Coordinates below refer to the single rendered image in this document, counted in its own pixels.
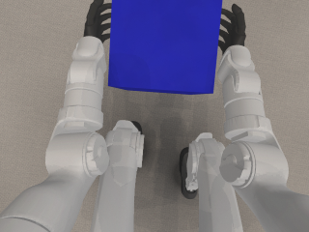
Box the left robot forearm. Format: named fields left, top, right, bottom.
left=45, top=36, right=107, bottom=169

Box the left robot thigh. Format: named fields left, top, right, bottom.
left=90, top=127, right=145, bottom=232

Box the robot right hand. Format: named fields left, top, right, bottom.
left=218, top=3, right=246, bottom=55

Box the robot right upper arm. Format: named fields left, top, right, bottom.
left=219, top=140, right=309, bottom=232

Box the carton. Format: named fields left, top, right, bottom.
left=108, top=0, right=223, bottom=95

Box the robot left upper arm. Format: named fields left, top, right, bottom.
left=0, top=131, right=110, bottom=232

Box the right robot forearm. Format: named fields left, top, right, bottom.
left=217, top=44, right=283, bottom=153

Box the robot left hand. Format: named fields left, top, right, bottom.
left=83, top=0, right=112, bottom=43

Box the robot left foot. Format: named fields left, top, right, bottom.
left=131, top=121, right=142, bottom=135

